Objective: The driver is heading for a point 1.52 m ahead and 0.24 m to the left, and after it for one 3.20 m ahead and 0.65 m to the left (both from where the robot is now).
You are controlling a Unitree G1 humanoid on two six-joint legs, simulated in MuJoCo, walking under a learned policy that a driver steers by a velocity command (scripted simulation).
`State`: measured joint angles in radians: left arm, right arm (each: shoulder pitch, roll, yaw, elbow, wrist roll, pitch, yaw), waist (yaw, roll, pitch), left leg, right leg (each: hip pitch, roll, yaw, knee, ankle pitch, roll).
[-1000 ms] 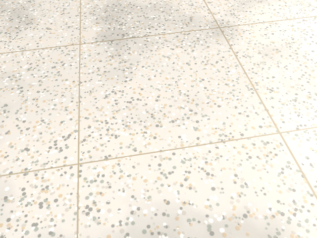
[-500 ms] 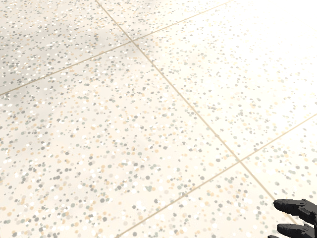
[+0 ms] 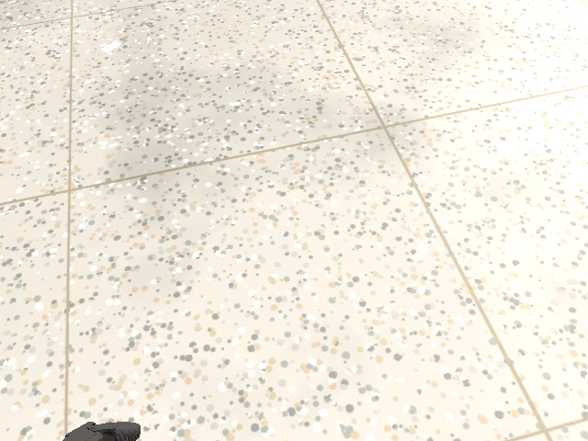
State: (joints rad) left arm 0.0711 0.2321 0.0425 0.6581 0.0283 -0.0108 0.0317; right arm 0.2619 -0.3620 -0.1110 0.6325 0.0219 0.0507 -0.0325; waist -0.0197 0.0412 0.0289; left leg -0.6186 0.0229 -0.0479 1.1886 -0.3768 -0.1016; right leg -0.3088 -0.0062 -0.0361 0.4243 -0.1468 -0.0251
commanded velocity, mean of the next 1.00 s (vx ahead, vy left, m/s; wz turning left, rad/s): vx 0.02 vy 0.00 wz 0.46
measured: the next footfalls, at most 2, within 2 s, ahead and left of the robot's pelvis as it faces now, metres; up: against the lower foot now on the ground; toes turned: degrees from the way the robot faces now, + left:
left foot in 0.24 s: +0.05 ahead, +0.16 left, +0.00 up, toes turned +17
right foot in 0.66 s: +0.18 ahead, -0.02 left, +0.00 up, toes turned +38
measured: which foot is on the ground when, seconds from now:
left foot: up 0.00-0.22, down 0.24-1.00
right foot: down 0.00-0.24, up 0.26-0.64, down 0.66-0.98, up 1.00-1.00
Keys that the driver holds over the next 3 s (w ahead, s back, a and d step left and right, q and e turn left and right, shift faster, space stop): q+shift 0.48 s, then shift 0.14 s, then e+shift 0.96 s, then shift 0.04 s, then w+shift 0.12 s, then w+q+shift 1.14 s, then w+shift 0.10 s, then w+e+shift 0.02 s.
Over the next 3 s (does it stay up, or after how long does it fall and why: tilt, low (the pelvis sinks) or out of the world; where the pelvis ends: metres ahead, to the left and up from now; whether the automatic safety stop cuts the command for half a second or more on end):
stays up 0.99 0.10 -0.02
